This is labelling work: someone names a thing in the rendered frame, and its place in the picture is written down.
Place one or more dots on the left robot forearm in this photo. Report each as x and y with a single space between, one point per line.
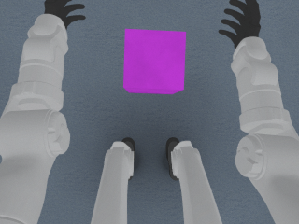
41 71

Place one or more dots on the robot left upper arm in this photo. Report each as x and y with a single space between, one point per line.
30 141

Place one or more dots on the robot left hand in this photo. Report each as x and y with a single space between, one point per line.
58 8

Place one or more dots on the right robot forearm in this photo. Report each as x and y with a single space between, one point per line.
259 93

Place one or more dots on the robot right thigh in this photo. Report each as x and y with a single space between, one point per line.
199 206

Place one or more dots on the robot right hand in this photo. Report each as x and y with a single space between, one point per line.
249 22

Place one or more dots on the carton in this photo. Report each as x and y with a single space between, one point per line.
154 61

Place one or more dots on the right robot foot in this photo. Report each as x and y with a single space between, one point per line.
169 147

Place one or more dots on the robot right upper arm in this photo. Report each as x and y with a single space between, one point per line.
271 163

